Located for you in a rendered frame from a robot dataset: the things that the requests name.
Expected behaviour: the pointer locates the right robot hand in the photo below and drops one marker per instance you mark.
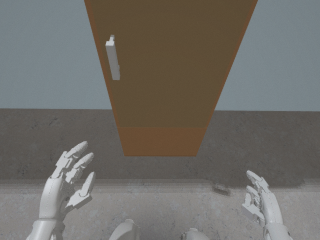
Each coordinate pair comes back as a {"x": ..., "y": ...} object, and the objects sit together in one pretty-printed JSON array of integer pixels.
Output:
[{"x": 266, "y": 209}]

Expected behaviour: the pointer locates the cupboard door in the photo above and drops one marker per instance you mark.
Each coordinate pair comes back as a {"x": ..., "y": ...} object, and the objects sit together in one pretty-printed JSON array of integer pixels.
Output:
[{"x": 172, "y": 56}]

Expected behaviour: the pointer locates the left robot thigh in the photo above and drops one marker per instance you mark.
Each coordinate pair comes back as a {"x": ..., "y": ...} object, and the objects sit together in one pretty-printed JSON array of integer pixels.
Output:
[{"x": 126, "y": 231}]

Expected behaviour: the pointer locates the handle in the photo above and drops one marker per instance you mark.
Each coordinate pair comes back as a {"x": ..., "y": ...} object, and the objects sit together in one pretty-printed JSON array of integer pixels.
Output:
[{"x": 112, "y": 58}]

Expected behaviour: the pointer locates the left robot hand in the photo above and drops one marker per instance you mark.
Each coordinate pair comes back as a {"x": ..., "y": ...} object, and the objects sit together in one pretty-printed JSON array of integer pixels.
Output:
[{"x": 60, "y": 185}]

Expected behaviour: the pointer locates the robot left forearm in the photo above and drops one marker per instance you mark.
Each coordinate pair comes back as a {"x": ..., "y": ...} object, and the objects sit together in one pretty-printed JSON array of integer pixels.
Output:
[{"x": 47, "y": 229}]

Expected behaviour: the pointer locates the robot right forearm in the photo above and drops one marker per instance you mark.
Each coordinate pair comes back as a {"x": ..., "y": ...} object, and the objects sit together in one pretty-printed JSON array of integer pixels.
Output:
[{"x": 276, "y": 231}]

